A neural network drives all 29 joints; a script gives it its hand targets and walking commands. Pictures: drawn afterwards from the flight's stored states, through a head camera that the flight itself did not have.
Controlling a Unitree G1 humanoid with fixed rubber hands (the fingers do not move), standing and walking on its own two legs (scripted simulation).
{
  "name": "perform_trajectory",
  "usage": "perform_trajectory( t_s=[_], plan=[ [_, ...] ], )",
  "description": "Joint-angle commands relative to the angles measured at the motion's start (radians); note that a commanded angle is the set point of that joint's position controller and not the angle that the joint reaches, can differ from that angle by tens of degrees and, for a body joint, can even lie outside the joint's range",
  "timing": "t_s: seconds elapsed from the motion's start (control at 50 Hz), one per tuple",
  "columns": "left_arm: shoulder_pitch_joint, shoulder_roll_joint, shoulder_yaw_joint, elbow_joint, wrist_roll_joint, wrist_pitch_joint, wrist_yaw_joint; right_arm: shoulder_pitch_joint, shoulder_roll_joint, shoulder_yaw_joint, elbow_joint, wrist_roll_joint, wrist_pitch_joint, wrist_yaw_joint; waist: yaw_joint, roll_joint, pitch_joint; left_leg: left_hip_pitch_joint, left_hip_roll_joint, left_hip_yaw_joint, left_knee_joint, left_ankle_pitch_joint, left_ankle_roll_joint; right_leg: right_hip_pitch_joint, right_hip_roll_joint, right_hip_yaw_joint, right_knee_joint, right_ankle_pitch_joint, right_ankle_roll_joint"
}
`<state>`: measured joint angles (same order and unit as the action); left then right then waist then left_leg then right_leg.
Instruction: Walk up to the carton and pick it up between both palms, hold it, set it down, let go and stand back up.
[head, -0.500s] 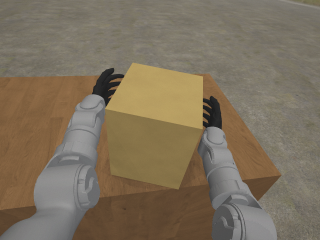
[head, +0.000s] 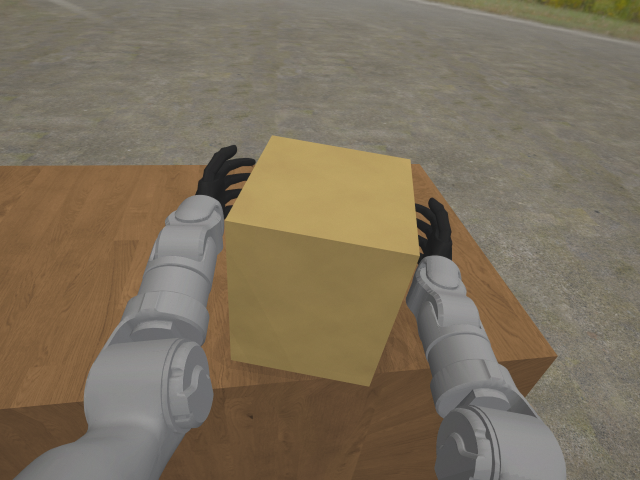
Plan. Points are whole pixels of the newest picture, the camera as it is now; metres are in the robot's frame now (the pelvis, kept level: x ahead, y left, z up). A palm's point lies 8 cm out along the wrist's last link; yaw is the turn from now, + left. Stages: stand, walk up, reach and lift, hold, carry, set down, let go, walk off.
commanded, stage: reach and lift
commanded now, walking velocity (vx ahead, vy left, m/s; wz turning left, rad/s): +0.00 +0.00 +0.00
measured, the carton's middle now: (320, 260) +0.41 +0.00 +0.11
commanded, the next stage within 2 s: none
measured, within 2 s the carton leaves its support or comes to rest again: neither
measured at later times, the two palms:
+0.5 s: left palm (216, 182) +0.42 +0.14 +0.23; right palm (445, 234) +0.38 -0.15 +0.18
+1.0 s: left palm (209, 162) +0.39 +0.14 +0.27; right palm (459, 203) +0.38 -0.15 +0.23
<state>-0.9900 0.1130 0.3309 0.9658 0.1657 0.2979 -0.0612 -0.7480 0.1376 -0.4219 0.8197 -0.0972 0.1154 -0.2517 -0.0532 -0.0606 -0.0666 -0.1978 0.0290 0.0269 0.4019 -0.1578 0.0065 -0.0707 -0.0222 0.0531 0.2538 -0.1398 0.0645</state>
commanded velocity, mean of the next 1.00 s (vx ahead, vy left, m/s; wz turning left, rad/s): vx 0.00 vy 0.00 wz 0.00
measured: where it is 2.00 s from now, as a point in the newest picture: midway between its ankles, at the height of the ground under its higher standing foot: outside the picture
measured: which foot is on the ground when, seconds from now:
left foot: down 0.00-1.00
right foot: down 0.00-1.00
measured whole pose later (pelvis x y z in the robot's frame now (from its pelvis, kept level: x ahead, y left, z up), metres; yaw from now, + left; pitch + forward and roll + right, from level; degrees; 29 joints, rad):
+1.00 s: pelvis +0.00 -0.01 +0.00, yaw +0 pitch -3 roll -2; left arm -0.99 0.06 0.29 0.61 0.17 0.67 0.07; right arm -0.90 -0.12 -0.06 0.82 0.26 0.37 -0.26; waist -0.04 -0.01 -0.13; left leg -0.20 0.04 0.01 0.40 -0.15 -0.01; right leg -0.07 -0.01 0.04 0.26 -0.14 0.05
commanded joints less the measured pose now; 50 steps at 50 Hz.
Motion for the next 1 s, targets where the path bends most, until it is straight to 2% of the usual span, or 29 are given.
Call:
perform_trajectory(
  t_s=[0.0,0.1,0.14,0.22,0.34,0.52,0.68,0.74,0.86,0.92,0.98],
  plan=[
    [-0.610,-0.636,-0.314,-0.178,-0.020,0.013,-0.098,-1.080,0.401,0.428,-0.246,0.130,-0.065,0.185,-0.008,0.142,-0.482,0.367,-0.027,0.028,-0.040,0.269,-0.089,0.052,0.101,-0.146,-0.024,0.079,-0.031],
    [-0.607,-0.640,-0.322,-0.207,-0.022,0.051,-0.090,-1.068,0.374,0.432,-0.219,0.164,-0.036,0.179,-0.018,0.154,-0.453,0.381,-0.024,0.016,-0.037,0.284,-0.095,0.038,0.105,-0.144,-0.028,0.076,-0.034],
    [-0.602,-0.653,-0.339,-0.231,-0.029,0.063,-0.086,-1.063,0.369,0.448,-0.223,0.184,-0.028,0.176,-0.022,0.159,-0.469,0.403,-0.022,0.008,-0.027,0.327,-0.101,0.039,0.110,-0.146,-0.026,0.093,-0.035],
    [-0.594,-0.651,-0.336,-0.251,-0.025,0.094,-0.082,-1.068,0.355,0.471,-0.226,0.219,-0.007,0.173,-0.017,0.156,-0.454,0.404,-0.021,0.001,-0.022,0.331,-0.100,0.036,0.111,-0.142,-0.028,0.083,-0.036],
    [-0.588,-0.689,-0.386,-0.335,-0.048,0.128,-0.064,-1.114,0.353,0.544,-0.307,0.288,0.007,0.163,-0.005,0.163,-0.512,0.443,-0.025,-0.007,0.005,0.414,-0.103,0.034,0.116,-0.137,-0.025,0.124,-0.036],
    [-0.556,-0.742,-0.424,-0.411,-0.057,0.198,-0.037,-1.182,0.331,0.633,-0.419,0.392,0.046,0.145,0.009,0.158,-0.540,0.448,-0.035,-0.020,0.020,0.424,-0.093,0.031,0.122,-0.118,-0.027,0.150,-0.036],
    [-0.538,-0.754,-0.398,-0.428,-0.039,0.267,-0.032,-1.196,0.300,0.643,-0.422,0.449,0.104,0.135,0.007,0.139,-0.474,0.399,-0.042,-0.030,0.003,0.351,-0.080,0.036,0.125,-0.103,-0.034,0.117,-0.038],
    [-0.563,-0.765,-0.426,-0.489,-0.054,0.281,-0.024,-1.214,0.303,0.667,-0.455,0.479,0.122,0.134,0.006,0.143,-0.529,0.412,-0.044,-0.035,0.009,0.371,-0.084,0.045,0.129,-0.102,-0.025,0.140,-0.039],
    [-0.593,-0.787,-0.445,-0.528,-0.066,0.321,-0.006,-1.280,0.303,0.691,-0.499,0.525,0.158,0.133,0.012,0.142,-0.526,0.387,-0.043,-0.045,0.005,0.346,-0.083,0.023,0.133,-0.097,-0.026,0.115,-0.042],
    [-0.623,-0.792,-0.449,-0.536,-0.072,0.339,0.000,-1.306,0.295,0.679,-0.485,0.535,0.178,0.134,0.006,0.150,-0.518,0.373,-0.040,-0.048,-0.005,0.301,-0.087,0.003,0.132,-0.096,-0.029,0.080,-0.046],
    [-0.634,-0.774,-0.421,-0.515,-0.060,0.362,0.004,-1.289,0.281,0.653,-0.410,0.534,0.210,0.141,0.005,0.144,-0.456,0.336,-0.036,-0.051,-0.029,0.234,-0.084,-0.015,0.130,-0.093,-0.035,0.034,-0.048]
  ],
)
